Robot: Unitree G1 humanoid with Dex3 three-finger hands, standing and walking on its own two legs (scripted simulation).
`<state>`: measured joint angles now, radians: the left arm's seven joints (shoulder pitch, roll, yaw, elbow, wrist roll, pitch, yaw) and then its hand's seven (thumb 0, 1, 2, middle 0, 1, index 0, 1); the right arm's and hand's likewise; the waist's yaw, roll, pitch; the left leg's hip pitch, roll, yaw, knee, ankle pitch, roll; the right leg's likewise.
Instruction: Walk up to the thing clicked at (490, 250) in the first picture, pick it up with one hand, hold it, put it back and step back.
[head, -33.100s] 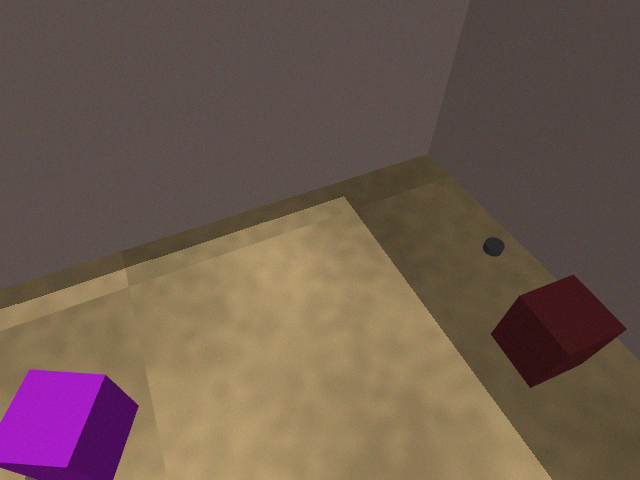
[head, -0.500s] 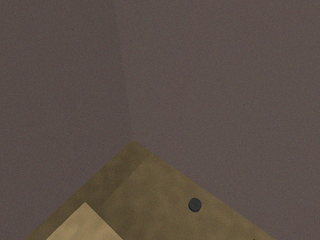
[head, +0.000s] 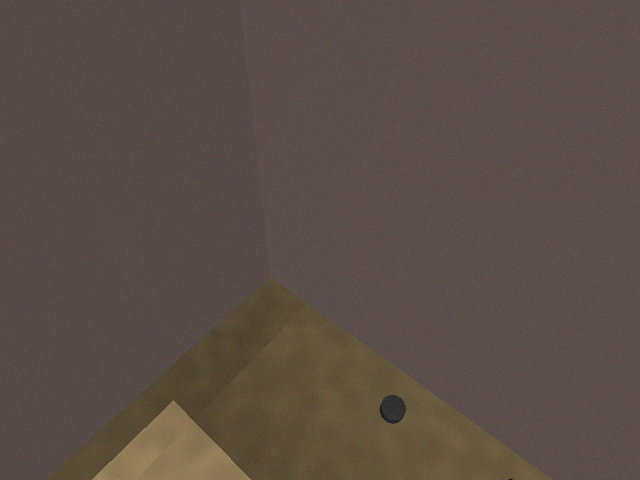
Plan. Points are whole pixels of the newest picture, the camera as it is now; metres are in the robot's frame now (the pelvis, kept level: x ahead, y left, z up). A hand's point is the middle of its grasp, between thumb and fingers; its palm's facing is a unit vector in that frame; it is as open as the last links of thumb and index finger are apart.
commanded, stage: stand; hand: right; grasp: from above
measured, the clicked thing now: (392, 409) +0.45 -0.24 -0.76
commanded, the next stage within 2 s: step back in 1.32 s
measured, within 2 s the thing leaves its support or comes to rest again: neither
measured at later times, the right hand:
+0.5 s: hand out of the picture +0.07 -0.24 -0.16, palm faces +0.00 +0.94 -0.33, open 7.4 cm
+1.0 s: hand out of the picture +0.10 -0.24 -0.15, palm faces +0.00 +0.94 -0.34, open 7.4 cm
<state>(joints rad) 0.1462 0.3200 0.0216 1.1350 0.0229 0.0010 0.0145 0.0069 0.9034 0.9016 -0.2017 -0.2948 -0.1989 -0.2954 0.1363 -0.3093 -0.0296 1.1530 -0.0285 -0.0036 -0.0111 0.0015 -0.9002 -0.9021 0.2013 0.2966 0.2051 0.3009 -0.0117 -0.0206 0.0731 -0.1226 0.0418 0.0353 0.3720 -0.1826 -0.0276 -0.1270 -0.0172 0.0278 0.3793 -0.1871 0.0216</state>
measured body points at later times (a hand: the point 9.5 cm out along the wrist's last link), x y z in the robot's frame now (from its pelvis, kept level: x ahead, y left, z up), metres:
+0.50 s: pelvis +0.01 +0.00 +0.00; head +0.02 +0.01 +0.45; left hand +0.07 +0.30 -0.14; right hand +0.07 -0.29 -0.13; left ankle +0.02 +0.14 -0.75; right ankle +0.02 -0.13 -0.75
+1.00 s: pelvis +0.02 +0.00 +0.00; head +0.03 +0.01 +0.45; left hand +0.10 +0.30 -0.14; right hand +0.10 -0.29 -0.13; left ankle +0.02 +0.14 -0.75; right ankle +0.02 -0.13 -0.75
